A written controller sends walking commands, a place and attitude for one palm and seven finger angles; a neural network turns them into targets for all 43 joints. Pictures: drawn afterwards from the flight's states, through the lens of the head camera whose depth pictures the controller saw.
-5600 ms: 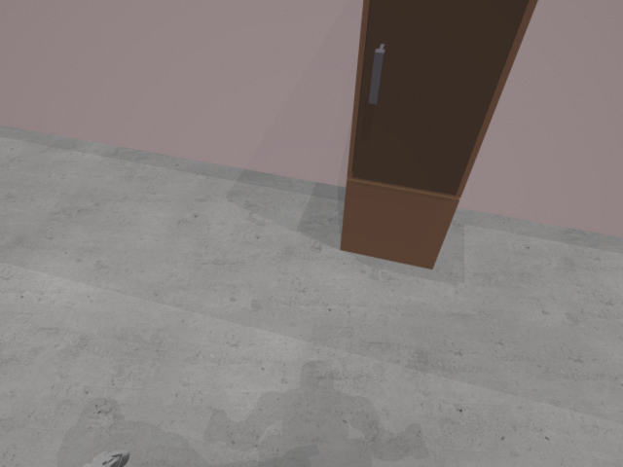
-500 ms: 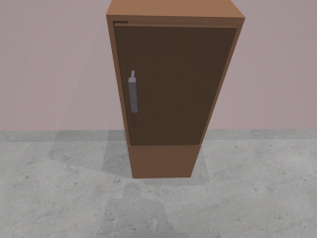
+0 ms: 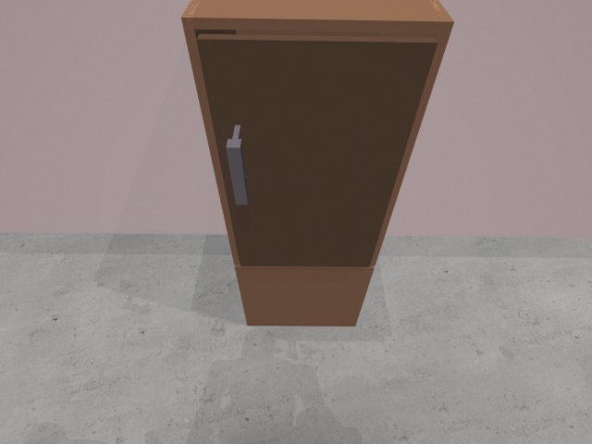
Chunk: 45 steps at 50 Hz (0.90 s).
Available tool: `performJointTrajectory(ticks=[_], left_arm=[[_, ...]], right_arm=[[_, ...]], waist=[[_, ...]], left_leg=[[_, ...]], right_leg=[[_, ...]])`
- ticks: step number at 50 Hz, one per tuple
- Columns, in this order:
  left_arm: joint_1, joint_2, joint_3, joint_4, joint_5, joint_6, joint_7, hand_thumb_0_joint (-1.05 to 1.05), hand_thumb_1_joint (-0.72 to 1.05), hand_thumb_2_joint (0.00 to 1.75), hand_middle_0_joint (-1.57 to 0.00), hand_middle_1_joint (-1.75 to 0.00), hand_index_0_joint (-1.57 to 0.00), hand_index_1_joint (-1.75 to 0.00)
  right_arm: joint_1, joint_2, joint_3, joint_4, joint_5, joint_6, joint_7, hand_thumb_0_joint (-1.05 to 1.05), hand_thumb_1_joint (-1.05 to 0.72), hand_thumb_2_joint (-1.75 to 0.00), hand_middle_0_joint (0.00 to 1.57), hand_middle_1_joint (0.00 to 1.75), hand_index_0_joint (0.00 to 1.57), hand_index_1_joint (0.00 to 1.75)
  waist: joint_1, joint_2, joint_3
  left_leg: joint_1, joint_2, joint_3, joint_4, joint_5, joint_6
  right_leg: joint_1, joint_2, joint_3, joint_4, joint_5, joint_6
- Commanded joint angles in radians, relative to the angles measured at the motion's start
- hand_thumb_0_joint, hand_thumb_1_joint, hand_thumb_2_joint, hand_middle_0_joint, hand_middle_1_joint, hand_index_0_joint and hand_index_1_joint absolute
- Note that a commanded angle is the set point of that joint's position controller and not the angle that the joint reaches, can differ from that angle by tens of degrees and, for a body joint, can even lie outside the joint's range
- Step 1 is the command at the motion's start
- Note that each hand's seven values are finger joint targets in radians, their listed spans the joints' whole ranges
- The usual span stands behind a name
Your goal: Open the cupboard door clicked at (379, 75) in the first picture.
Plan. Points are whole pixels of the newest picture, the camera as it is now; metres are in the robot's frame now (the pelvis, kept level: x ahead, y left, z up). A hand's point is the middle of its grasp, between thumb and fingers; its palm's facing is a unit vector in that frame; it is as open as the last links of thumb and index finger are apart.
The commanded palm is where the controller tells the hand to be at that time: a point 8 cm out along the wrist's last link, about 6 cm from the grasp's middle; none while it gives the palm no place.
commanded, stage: shuffle to correct the standing spot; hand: left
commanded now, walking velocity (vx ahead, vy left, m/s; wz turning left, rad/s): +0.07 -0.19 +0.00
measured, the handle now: (239, 166) +0.57 +0.13 +0.04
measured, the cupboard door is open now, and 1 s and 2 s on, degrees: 0 0 0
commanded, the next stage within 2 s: come to a stop and stand still in 0.44 s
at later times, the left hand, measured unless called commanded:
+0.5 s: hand out of the picture +0.04 +0.12 -0.17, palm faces +0.09 -0.99 -0.13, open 7.4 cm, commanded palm none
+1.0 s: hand out of the picture +0.08 +0.06 -0.15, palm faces +0.14 -0.96 -0.25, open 7.3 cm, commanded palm none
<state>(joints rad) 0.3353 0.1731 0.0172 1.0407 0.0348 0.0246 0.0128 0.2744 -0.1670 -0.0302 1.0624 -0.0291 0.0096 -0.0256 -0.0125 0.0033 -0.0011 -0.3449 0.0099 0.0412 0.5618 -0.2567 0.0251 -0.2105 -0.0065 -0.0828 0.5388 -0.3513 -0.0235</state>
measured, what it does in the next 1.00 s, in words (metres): steps to the right: left foot, then right foot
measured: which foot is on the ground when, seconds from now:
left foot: down 0.00-0.00, up 0.02-0.24, down 0.26-0.68, up 0.70-1.00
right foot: down 0.00-0.26, up 0.28-0.66, down 0.68-1.00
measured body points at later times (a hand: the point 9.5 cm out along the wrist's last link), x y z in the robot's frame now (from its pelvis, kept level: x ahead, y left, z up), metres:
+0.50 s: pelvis +0.03 -0.05 +0.01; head +0.06 -0.02 +0.46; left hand +0.04 +0.17 -0.16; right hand +0.07 -0.29 -0.13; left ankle +0.03 +0.05 -0.73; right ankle +0.03 -0.22 -0.65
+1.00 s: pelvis +0.04 -0.13 +0.01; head +0.07 -0.14 +0.46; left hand +0.07 +0.11 -0.13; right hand +0.12 -0.37 -0.15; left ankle +0.02 -0.02 -0.68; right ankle +0.08 -0.25 -0.73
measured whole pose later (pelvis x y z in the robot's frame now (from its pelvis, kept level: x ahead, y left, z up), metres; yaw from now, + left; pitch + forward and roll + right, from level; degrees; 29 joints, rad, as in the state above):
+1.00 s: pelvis +0.04 -0.13 +0.01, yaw +5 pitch +1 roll +2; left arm 0.23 0.17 0.04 0.96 0.03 0.00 0.03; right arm 0.21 -0.19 -0.05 1.00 -0.02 0.06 0.01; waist 0.03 -0.01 0.03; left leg -0.43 0.00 0.07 0.90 -0.42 -0.05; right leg -0.31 -0.10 -0.08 0.50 -0.22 0.00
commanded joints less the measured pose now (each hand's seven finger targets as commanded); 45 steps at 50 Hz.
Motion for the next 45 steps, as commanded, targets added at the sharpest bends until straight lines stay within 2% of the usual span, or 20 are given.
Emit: performJointTrajectory(ticks=[1, 4, 6, 9, 11, 12, 13, 14, 17, 20, 22, 27, 30, 32, 33, 34, 35, 38, 41, 45], left_arm=[[0.137, 0.113, 0.03, -0.037, 0.005, -0.017, 0.019, 0.0, 0.9, 0.9, -0.2, -0.3, -0.2, -0.3], [0.125, 0.08, 0.018, -0.027, 0.004, -0.028, 0.021, 0.0, 0.9, 0.9, -0.2, -0.3, -0.2, -0.3], [0.156, 0.081, 0.016, -0.015, 0.006, -0.032, 0.026, 0.0, 0.9, 0.9, -0.2, -0.3, -0.2, -0.3], [0.15, 0.088, 0.019, -0.01, 0.006, -0.021, 0.023, 0.0, 0.9, 0.9, -0.2, -0.3, -0.2, -0.3], [0.12, 0.083, 0.019, -0.015, -0.005, -0.015, 0.018, 0.0, 0.9, 0.9, -0.2, -0.3, -0.2, -0.3], [0.129, 0.059, 0.018, -0.023, -0.01, -0.015, 0.011, 0.0, 0.9, 0.9, -0.2, -0.3, -0.2, -0.3], [0.154, 0.011, 0.009, -0.042, -0.016, -0.017, 0.006, 0.0, 0.9, 0.9, -0.2, -0.3, -0.2, -0.3], [0.115, 0.064, 0.02, -0.063, -0.002, -0.009, 0.007, 0.0, 0.9, 0.9, -0.2, -0.3, -0.2, -0.3], [0.027, 0.055, 0.042, -0.063, 0.011, 0.007, -0.007, 0.0, 0.9, 0.9, -0.2, -0.3, -0.2, -0.3], [0.062, 0.021, 0.045, -0.045, 0.009, 0.023, -0.021, 0.0, 0.9, 0.9, -0.2, -0.3, -0.2, -0.3], [0.053, 0.01, 0.045, -0.049, 0.005, 0.035, -0.024, 0.0, 0.9, 0.9, -0.2, -0.3, -0.2, -0.3], [-0.072, 0.018, 0.048, -0.102, -0.002, 0.031, -0.032, 0.0, 0.9, 0.9, -0.2, -0.3, -0.2, -0.3], [-0.048, 0.016, 0.046, -0.105, -0.007, -0.002, -0.024, 0.0, 0.9, 0.9, -0.2, -0.3, -0.2, -0.3], [0.08, 0.075, 0.057, -0.055, -0.007, -0.034, -0.011, 0.0, 0.9, 0.9, -0.2, -0.3, -0.2, -0.3], [0.097, 0.172, 0.065, -0.042, 0.0, -0.054, 0.004, 0.0, 0.9, 0.9, -0.2, -0.3, -0.2, -0.3], [0.075, 0.219, 0.065, -0.07, -0.008, -0.049, 0.008, 0.0, 0.9, 0.9, -0.2, -0.3, -0.2, -0.3], [0.024, 0.209, 0.058, -0.091, -0.006, -0.044, 0.008, 0.0, 0.9, 0.9, -0.2, -0.3, -0.2, -0.3], [-0.073, 0.162, 0.049, -0.103, -0.008, -0.055, 0.02, 0.0, 0.9, 0.9, -0.2, -0.3, -0.2, -0.3], [-0.052, 0.169, 0.06, -0.108, -0.005, -0.048, 0.029, 0.0, 0.9, 0.9, -0.2, -0.3, -0.2, -0.3], [-0.025, 0.193, 0.071, -0.103, -0.003, -0.039, 0.039, 0.0, 0.9, 0.9, -0.2, -0.3, -0.2, -0.3]], right_arm=[[-0.08, -0.07, -0.014, -0.1, 0.002, -0.011, -0.006, 0.0, -0.9, -0.9, 0.2, 0.3, 0.2, 0.3], [-0.039, -0.033, -0.01, -0.07, 0.004, -0.011, -0.005, 0.0, -0.9, -0.9, 0.2, 0.3, 0.2, 0.3], [-0.048, -0.011, -0.004, -0.073, 0.006, -0.013, -0.002, 0.0, -0.9, -0.9, 0.2, 0.3, 0.2, 0.3], [-0.026, -0.01, -0.001, -0.072, 0.008, -0.016, -0.011, 0.0, -0.9, -0.9, 0.2, 0.3, 0.2, 0.3], [0.094, -0.029, -0.005, -0.027, 0.007, -0.025, -0.019, 0.0, -0.9, -0.9, 0.2, 0.3, 0.2, 0.3], [0.176, -0.092, -0.019, -0.006, 0.003, -0.032, -0.03, 0.0, -0.9, -0.9, 0.2, 0.3, 0.2, 0.3], [0.231, -0.188, -0.038, -0.002, -0.001, -0.035, -0.04, 0.0, -0.9, -0.9, 0.2, 0.3, 0.2, 0.3], [0.246, -0.209, -0.044, -0.006, 0.006, -0.026, -0.042, 0.0, -0.9, -0.9, 0.2, 0.3, 0.2, 0.3], [0.091, -0.131, -0.023, -0.035, 0.002, -0.041, -0.048, 0.0, -0.9, -0.9, 0.2, 0.3, 0.2, 0.3], [0.045, -0.118, -0.024, -0.051, 0.001, -0.057, -0.044, 0.0, -0.9, -0.9, 0.2, 0.3, 0.2, 0.3], [0.035, -0.137, -0.031, -0.057, 0.0, -0.052, -0.039, 0.0, -0.9, -0.9, 0.2, 0.3, 0.2, 0.3], [0.06, -0.186, -0.061, -0.059, -0.014, -0.029, -0.024, 0.0, -0.9, -0.9, 0.2, 0.3, 0.2, 0.3], [0.039, -0.187, -0.065, -0.074, -0.015, -0.016, -0.011, 0.0, -0.9, -0.9, 0.2, 0.3, 0.2, 0.3], [0.047, -0.13, -0.051, -0.073, -0.007, -0.013, 0.002, 0.0, -0.9, -0.9, 0.2, 0.3, 0.2, 0.3], [0.076, -0.034, -0.028, -0.085, 0.005, -0.01, 0.007, 0.0, -0.9, -0.9, 0.2, 0.3, 0.2, 0.3], [0.059, -0.038, -0.024, -0.116, 0.009, 0.002, 0.006, 0.0, -0.9, -0.9, 0.2, 0.3, 0.2, 0.3], [0.048, -0.043, -0.028, -0.118, 0.009, 0.007, 0.008, 0.0, -0.9, -0.9, 0.2, 0.3, 0.2, 0.3], [0.05, -0.067, -0.028, -0.08, 0.01, 0.014, 0.015, 0.0, -0.9, -0.9, 0.2, 0.3, 0.2, 0.3], [0.027, -0.062, -0.029, -0.079, 0.013, 0.022, 0.023, 0.0, -0.9, -0.9, 0.2, 0.3, 0.2, 0.3], [-0.017, -0.063, -0.031, -0.108, 0.01, 0.033, 0.029, 0.0, -0.9, -0.9, 0.2, 0.3, 0.2, 0.3]], waist=[[0.062, -0.253, 0.109], [0.029, -0.092, 0.089], [0.038, -0.095, 0.068], [0.025, -0.114, 0.042], [-0.028, -0.092, -0.017], [-0.062, 0.008, -0.066], [-0.061, 0.266, -0.101], [-0.078, 0.178, -0.094], [-0.014, 0.114, 0.088], [0.023, 0.107, 0.052], [0.028, 0.133, 0.037], [-0.018, 0.197, 0.044], [-0.001, 0.234, 0.012], [0.058, 0.053, -0.053], [0.057, -0.264, -0.083], [0.063, -0.329, -0.087], [0.049, -0.196, -0.05], [0.02, -0.318, 0.014], [0.035, -0.214, 0.007], [0.057, -0.153, -0.007]], left_leg=[[-0.242, 0.008, 0.032, 0.301, -0.261, 0.014], [-0.245, 0.024, 0.052, 0.416, -0.223, 0.002], [-0.221, 0.022, 0.081, 0.353, -0.215, -0.002], [-0.074, 0.019, 0.113, 0.144, -0.132, 0.0], [0.128, 0.028, 0.108, -0.058, 0.061, 0.009], [0.323, 0.159, -0.042, -0.112, 0.223, 0.056], [0.443, 0.445, -0.407, -0.188, 0.449, 0.186], [0.394, 0.542, -0.487, -0.235, 0.434, 0.269], [0.116, 0.419, -0.294, -0.292, 0.332, 0.197], [0.078, 0.326, -0.103, -0.284, 0.401, 0.142], [0.062, 0.302, -0.045, -0.283, 0.338, 0.127], [0.078, 0.288, -0.046, -0.273, 0.163, 0.111], [0.056, 0.254, -0.044, -0.184, 0.111, 0.083], [-0.032, 0.146, 0.021, 0.0, -0.073, 0.003], [-0.155, 0.053, 0.073, 0.191, -0.322, -0.044], [-0.151, 0.042, -0.007, 0.294, -0.386, -0.037], [-0.125, 0.054, -0.033, 0.332, -0.35, -0.031], [-0.171, 0.054, -0.026, 0.452, -0.207, -0.056], [-0.164, 0.027, -0.005, 0.459, -0.171, -0.074], [-0.172, 0.015, -0.009, 0.42, -0.157, -0.082]], right_leg=[[0.024, -0.293, 0.285, -0.331, 0.08, -0.145], [0.091, -0.236, 0.153, -0.224, 0.507, -0.197], [0.128, -0.216, 0.114, -0.19, 0.649, -0.193], [0.088, -0.177, 0.088, -0.133, 0.655, -0.167], [0.035, -0.129, 0.047, 0.0, 0.611, -0.113], [-0.112, -0.093, 0.028, 0.153, 0.424, -0.063], [-0.337, -0.009, -0.029, 0.377, -0.105, 0.003], [-0.371, -0.014, 0.063, 0.552, -0.244, -0.004], [-0.392, -0.062, 0.127, 0.663, -0.061, 0.02], [-0.331, -0.057, 0.094, 0.645, 0.057, 0.045], [-0.304, -0.066, 0.076, 0.571, 0.08, 0.058], [-0.258, -0.056, 0.004, 0.278, 0.033, 0.071], [-0.122, -0.027, -0.033, 0.081, 0.043, 0.063], [0.104, -0.053, 0.007, -0.116, 0.176, 0.065], [0.156, -0.284, 0.248, -0.209, 0.227, 0.027], [0.067, -0.389, 0.376, -0.261, 0.266, -0.037], [-0.002, -0.393, 0.338, -0.275, 0.222, -0.088], [-0.019, -0.329, 0.267, -0.215, 0.464, -0.094], [0.0, -0.332, 0.214, -0.188, 0.587, -0.122], [0.03, -0.362, 0.24, -0.205, 0.488, -0.158]])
